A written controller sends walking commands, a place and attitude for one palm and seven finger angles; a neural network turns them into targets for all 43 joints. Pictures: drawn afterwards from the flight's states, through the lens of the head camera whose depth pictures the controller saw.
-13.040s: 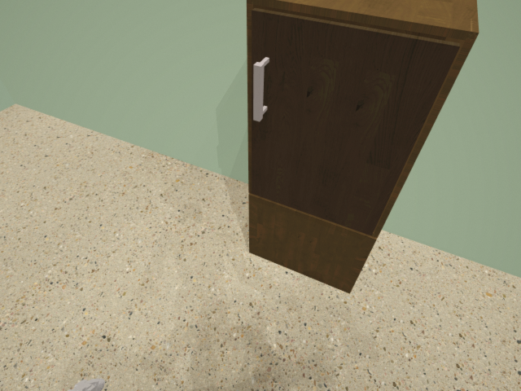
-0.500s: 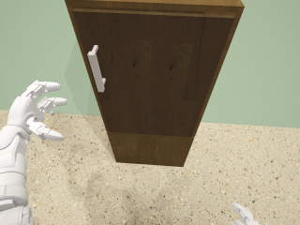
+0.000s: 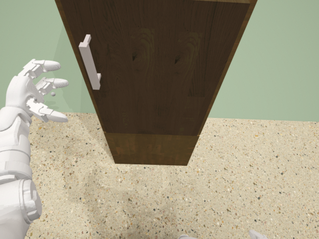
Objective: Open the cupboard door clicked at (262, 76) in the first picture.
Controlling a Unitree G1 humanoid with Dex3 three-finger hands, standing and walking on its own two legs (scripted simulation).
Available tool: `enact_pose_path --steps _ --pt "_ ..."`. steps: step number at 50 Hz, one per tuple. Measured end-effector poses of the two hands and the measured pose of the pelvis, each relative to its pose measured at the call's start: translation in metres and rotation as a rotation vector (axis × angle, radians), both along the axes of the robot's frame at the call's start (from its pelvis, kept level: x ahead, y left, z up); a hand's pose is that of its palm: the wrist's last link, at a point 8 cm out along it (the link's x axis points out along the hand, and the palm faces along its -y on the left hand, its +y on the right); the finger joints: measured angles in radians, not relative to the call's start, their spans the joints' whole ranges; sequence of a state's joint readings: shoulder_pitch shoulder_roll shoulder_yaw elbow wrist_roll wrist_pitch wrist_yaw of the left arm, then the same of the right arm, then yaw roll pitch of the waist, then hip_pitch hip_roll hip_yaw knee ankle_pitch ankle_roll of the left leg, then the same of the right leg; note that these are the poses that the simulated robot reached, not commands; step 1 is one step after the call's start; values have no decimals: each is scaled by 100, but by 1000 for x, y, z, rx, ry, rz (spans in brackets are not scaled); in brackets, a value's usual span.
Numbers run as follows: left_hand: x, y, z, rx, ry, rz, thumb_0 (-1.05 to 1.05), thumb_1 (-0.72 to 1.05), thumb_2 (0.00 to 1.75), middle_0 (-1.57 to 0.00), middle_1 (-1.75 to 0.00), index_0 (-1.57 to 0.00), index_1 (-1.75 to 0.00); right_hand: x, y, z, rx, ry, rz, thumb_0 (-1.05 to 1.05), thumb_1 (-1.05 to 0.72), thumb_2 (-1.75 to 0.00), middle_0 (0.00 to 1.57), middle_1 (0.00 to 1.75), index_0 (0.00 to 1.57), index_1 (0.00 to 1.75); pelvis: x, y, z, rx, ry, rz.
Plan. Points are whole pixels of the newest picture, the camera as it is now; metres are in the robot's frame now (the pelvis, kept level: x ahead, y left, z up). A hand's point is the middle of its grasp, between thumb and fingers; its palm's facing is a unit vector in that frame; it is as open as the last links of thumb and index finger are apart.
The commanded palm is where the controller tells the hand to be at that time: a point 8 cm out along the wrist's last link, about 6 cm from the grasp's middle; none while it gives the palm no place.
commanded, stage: move the hooked fingers beside the handle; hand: left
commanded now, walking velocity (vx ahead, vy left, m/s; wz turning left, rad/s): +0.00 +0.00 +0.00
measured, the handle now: (92, 63) +0.56 +0.19 +0.10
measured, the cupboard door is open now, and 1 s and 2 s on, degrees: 0 0 0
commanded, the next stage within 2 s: slide the fingers in behind the handle in 1.40 s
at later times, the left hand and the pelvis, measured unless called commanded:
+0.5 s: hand (60, 75) +0.50 +0.26 +0.11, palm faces -0.04 -1.00 +0.01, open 14.0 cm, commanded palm +0.48 +0.30 +0.11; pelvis +0.01 +0.02 -0.01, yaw -1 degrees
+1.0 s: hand (64, 74) +0.51 +0.25 +0.11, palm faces -0.02 -1.00 +0.01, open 14.0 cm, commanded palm +0.49 +0.30 +0.10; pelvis +0.02 +0.02 -0.01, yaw -1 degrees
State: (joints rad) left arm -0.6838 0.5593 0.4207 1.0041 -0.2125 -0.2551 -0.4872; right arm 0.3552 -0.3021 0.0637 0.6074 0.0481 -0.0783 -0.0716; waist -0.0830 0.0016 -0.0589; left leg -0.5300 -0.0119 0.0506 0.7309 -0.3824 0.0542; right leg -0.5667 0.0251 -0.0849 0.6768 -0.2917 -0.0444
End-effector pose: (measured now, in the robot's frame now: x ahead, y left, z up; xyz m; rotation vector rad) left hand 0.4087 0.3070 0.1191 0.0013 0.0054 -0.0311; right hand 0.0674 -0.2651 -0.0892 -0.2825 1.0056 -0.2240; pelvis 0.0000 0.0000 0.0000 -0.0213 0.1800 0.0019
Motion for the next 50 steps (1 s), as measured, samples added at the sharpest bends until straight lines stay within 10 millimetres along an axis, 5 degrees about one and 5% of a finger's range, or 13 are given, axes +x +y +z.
enact_pose_path --steps 9,35,50 --pt "21 12 -4 7 25 -1 -1 -50 30 -30 -120 -30 -119 -29 2 -4 -13 115 -45 0 -90 -90 20 30 20 30 3 6 -3 -10 33 -1" --pt "90 1 -3 -21 13 -20 -1 -50 30 -30 -120 -30 -119 -83 22 -8 -10 350 -140 0 -90 -90 20 30 20 30 13 21 -10 -34 120 -10" --pt "81 -1 -12 -8 15 16 -1 -50 30 -30 -120 -30 -120 -70 17 -9 3 325 -140 0 -90 -90 20 30 20 30 16 15 -10 -34 111 -13"
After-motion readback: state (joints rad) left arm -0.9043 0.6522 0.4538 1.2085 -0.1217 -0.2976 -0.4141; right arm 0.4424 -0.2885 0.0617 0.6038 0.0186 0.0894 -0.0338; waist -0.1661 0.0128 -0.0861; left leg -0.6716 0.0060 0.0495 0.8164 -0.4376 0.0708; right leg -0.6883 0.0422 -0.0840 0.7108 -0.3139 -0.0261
